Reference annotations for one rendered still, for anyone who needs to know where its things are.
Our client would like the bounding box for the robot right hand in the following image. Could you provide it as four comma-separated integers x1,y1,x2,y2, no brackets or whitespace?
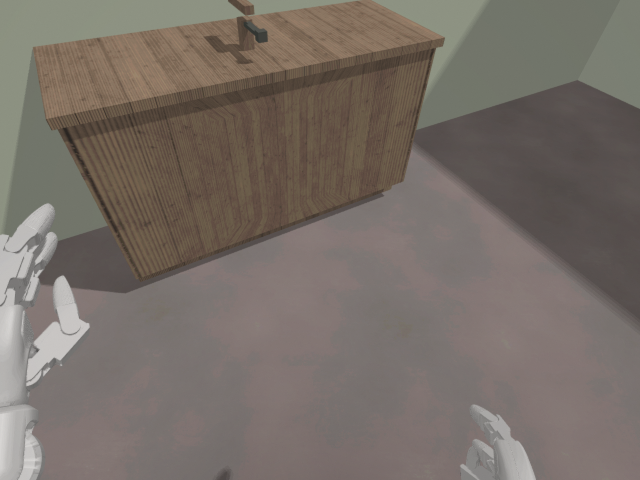
460,404,536,480

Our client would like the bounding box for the robot left forearm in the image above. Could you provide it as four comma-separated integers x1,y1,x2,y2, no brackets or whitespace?
0,404,45,480

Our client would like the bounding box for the tap lever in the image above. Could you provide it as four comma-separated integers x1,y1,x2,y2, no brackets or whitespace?
244,21,268,43

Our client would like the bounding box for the robot left hand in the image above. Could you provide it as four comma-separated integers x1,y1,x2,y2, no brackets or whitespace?
0,203,90,407

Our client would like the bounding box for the counter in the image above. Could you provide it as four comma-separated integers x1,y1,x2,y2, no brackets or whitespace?
33,0,445,282

